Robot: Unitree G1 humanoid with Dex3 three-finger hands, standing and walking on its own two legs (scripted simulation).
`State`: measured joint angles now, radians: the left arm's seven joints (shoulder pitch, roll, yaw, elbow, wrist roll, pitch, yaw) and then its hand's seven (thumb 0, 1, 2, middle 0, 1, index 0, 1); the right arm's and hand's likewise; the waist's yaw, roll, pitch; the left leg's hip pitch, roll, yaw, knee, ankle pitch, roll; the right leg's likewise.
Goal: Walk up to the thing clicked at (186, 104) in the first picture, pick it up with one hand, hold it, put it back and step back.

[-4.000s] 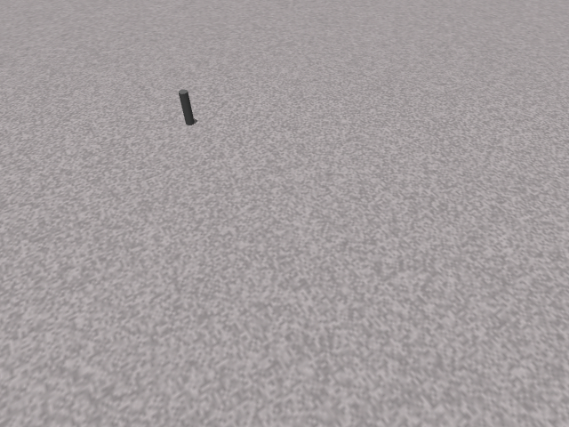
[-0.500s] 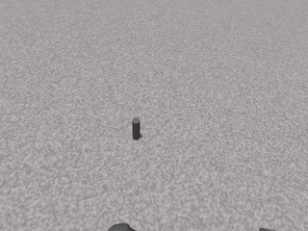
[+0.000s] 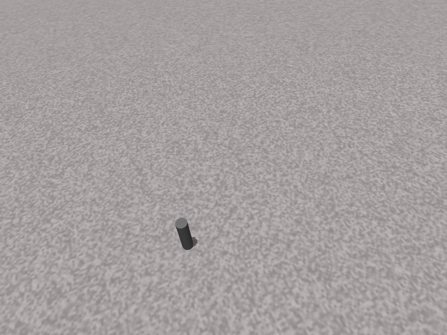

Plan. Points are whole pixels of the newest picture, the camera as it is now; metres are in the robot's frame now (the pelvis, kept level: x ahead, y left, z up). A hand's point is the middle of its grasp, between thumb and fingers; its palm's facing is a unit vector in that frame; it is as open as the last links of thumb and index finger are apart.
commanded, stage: walk up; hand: left
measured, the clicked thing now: (184, 234) +0.66 +0.20 -0.66
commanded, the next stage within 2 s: none
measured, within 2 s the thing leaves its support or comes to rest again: neither
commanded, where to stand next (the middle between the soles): +0.37 +0.02 m, yaw +2 degrees
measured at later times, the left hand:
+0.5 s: hand out of the picture +0.16 +0.27 -0.14, palm faces +0.05 -0.94 -0.35, open 7.4 cm
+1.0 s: hand (97, 277) +0.28 +0.29 -0.14, palm faces -0.01 -0.92 -0.40, open 7.4 cm
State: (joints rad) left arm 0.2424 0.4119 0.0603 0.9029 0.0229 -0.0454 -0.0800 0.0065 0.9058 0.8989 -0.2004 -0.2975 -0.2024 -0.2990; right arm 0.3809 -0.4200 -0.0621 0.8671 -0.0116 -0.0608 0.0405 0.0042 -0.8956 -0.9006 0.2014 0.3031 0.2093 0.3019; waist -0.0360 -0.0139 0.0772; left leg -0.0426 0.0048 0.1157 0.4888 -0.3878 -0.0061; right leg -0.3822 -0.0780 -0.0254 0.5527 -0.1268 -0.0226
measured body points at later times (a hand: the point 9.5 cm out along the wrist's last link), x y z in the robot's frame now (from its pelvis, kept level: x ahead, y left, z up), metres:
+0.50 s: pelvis +0.14 +0.00 +0.01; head +0.16 +0.01 +0.45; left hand +0.16 +0.32 -0.11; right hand +0.21 -0.33 -0.10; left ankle +0.24 +0.14 -0.72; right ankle +0.11 -0.12 -0.73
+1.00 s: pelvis +0.25 +0.01 +0.00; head +0.27 +0.00 +0.45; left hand +0.29 +0.34 -0.11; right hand +0.33 -0.30 -0.12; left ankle +0.25 +0.13 -0.73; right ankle +0.35 -0.12 -0.72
